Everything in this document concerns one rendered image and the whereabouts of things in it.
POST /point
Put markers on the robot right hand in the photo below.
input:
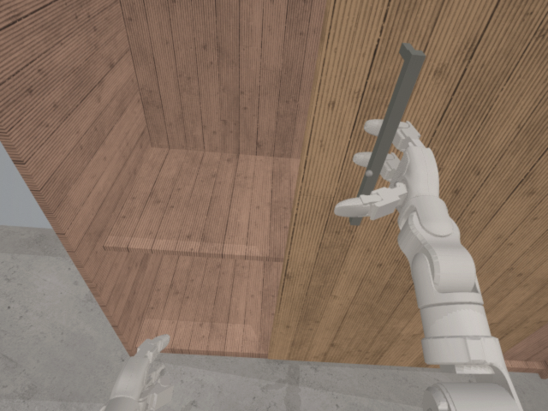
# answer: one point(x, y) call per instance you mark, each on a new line
point(417, 173)

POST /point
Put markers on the handle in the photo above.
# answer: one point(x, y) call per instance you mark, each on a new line
point(413, 61)

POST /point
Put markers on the robot left hand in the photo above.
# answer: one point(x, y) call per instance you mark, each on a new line
point(136, 380)

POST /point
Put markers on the right robot upper arm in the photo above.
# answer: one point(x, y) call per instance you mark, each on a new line
point(468, 397)

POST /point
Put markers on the wardrobe door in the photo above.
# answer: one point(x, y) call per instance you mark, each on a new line
point(532, 348)
point(480, 103)

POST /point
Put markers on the right robot forearm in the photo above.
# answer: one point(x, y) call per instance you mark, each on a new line
point(457, 334)

